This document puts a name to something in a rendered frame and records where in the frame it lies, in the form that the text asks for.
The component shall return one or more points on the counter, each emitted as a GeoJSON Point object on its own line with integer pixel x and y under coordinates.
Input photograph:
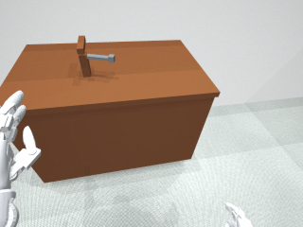
{"type": "Point", "coordinates": [91, 117]}

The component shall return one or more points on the right robot hand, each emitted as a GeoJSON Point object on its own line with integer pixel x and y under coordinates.
{"type": "Point", "coordinates": [238, 215]}

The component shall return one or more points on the tap lever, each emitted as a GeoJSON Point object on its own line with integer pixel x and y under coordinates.
{"type": "Point", "coordinates": [111, 58]}

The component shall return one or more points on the left robot forearm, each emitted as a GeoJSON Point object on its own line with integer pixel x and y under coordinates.
{"type": "Point", "coordinates": [9, 213]}

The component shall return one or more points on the left robot hand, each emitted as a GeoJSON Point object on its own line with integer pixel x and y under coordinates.
{"type": "Point", "coordinates": [11, 113]}

